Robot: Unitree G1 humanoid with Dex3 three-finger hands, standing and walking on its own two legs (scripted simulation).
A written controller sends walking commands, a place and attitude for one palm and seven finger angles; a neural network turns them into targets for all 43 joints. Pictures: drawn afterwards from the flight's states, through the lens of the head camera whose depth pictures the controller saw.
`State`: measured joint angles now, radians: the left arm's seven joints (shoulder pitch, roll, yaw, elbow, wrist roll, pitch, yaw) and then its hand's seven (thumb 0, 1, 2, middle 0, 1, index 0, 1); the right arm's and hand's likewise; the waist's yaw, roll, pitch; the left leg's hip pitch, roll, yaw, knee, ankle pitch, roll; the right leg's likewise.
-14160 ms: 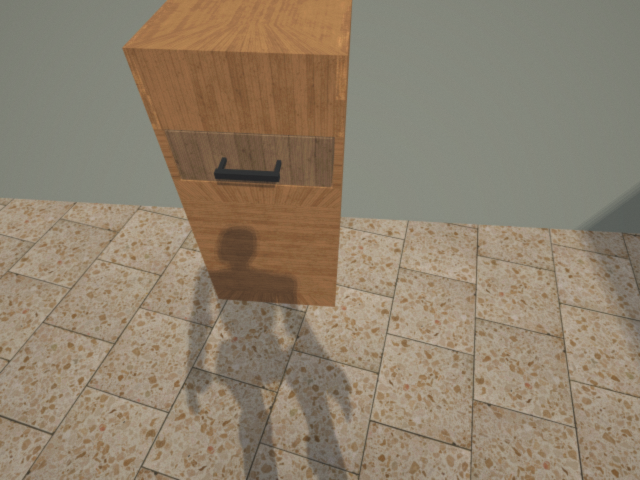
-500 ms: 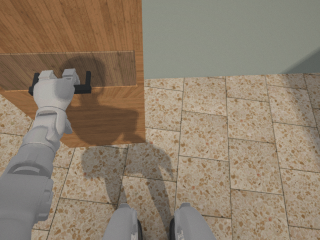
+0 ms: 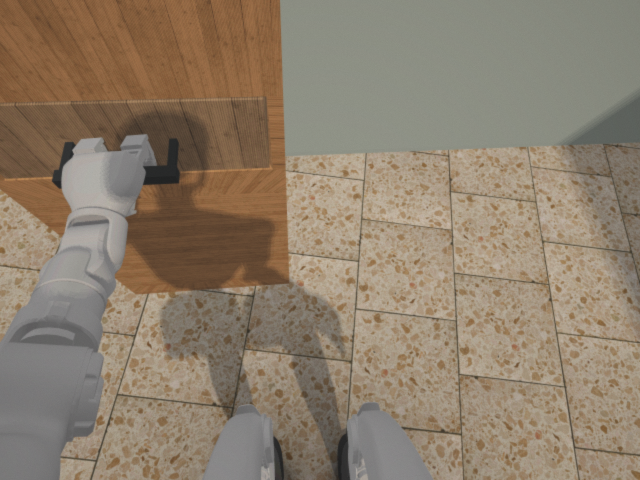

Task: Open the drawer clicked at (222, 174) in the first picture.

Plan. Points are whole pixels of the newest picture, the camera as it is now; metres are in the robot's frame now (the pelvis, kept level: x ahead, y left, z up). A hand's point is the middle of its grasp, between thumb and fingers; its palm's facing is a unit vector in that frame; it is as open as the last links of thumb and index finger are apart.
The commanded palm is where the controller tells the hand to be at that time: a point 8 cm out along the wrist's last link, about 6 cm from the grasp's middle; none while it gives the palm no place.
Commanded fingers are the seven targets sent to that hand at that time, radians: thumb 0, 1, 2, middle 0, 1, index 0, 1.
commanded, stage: close the thumb around the handle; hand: left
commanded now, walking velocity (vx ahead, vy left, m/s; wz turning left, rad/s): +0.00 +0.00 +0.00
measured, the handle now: (120, 163) +0.52 +0.25 +0.00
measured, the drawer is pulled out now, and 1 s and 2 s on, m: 0.00 0.06 0.18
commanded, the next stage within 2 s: pull the drawer open in 0.08 s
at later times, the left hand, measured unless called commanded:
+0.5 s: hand (122, 211) +0.46 +0.25 -0.03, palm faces -0.05 -0.07 -1.00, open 5.1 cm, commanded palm +0.42 +0.24 +0.02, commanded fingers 0.00 0.90 0.90 -0.40 -1.35 -0.40 -1.35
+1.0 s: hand (116, 251) +0.40 +0.25 -0.03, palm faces -0.04 -0.08 -1.00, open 5.3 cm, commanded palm +0.36 +0.24 +0.02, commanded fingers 0.00 0.90 0.90 -0.40 -1.35 -0.40 -1.35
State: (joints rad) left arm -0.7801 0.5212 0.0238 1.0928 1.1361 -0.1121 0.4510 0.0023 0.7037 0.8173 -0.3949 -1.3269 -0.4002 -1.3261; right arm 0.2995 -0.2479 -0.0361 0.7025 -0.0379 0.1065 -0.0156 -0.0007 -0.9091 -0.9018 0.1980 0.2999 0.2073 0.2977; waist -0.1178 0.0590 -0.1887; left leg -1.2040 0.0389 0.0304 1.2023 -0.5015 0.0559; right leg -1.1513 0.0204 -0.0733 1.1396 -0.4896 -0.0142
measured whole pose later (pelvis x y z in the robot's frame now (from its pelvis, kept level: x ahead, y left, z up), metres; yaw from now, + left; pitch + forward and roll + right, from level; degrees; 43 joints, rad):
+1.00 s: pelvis +0.04 +0.02 +0.03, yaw -1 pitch +23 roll -4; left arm -0.25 0.35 -0.03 0.62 1.11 -0.01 0.51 0.01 0.78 0.79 -0.29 -1.35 -0.41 -1.35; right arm 0.21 -0.23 -0.06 0.61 -0.03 0.17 0.02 0.00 -0.91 -0.90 0.20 0.30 0.21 0.30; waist -0.05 0.05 -0.20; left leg -0.93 0.03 0.07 1.05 -0.52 0.07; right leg -0.89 0.02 -0.02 0.97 -0.49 0.01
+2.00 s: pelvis +0.03 +0.00 +0.03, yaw +0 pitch +21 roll -2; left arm 0.22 0.33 -0.01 0.27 1.11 -0.03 0.57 0.01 0.77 0.80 -0.27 -1.30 -0.39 -1.31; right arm 0.15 -0.23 -0.04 0.57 -0.04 0.10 0.02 0.01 -0.91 -0.90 0.20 0.30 0.21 0.30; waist -0.01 0.04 -0.20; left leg -0.92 0.03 0.06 1.10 -0.54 0.04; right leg -0.89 0.03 -0.03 1.07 -0.53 -0.02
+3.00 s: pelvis +0.03 -0.02 +0.00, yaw +0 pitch +22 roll +0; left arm 0.62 0.35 0.06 -0.01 1.09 -0.21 0.57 0.01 0.76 0.78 -0.25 -1.29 -0.38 -1.29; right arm 0.10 -0.20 -0.04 0.52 -0.08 0.11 0.04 0.01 -0.91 -0.90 0.20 0.30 0.21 0.30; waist 0.04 0.04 -0.22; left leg -1.01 0.03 0.06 1.21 -0.58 0.03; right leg -0.99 0.03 -0.04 1.20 -0.59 -0.04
